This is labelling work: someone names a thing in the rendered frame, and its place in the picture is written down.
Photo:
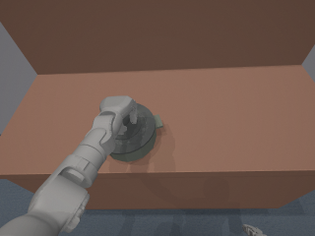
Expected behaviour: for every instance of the robot left forearm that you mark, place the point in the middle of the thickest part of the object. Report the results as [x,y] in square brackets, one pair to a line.
[82,165]

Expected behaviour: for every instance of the left robot upper arm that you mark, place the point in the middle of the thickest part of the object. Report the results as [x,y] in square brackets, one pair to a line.
[59,208]

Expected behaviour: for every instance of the right robot hand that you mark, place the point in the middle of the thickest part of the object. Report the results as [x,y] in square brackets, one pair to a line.
[252,231]

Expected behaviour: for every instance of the pot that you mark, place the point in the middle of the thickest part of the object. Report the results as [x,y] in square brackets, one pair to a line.
[140,153]

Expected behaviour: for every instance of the knob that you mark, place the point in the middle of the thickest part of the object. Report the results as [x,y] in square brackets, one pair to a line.
[126,120]

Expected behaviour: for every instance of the lid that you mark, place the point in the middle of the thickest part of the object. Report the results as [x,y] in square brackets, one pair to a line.
[137,135]

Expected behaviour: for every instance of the left robot hand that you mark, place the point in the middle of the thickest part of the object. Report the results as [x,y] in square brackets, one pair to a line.
[123,104]

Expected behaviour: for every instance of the table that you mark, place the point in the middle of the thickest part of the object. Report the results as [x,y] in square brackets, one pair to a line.
[224,76]

